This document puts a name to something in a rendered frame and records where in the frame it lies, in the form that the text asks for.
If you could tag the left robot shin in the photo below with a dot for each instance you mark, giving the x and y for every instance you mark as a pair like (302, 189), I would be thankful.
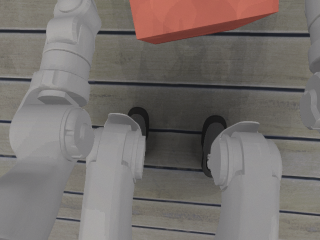
(115, 118)

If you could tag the left robot upper arm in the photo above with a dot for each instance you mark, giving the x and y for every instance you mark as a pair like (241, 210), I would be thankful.
(48, 140)

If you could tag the robot left thigh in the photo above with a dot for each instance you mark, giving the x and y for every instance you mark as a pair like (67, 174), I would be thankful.
(106, 212)

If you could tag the carton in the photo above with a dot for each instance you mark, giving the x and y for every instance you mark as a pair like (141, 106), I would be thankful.
(162, 21)

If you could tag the robot right forearm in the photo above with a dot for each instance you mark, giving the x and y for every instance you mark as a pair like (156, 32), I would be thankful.
(312, 13)

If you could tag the robot left forearm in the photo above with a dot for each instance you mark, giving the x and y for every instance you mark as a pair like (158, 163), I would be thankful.
(67, 56)

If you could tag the right robot upper arm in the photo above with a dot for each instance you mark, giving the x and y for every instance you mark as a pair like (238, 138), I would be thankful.
(309, 103)

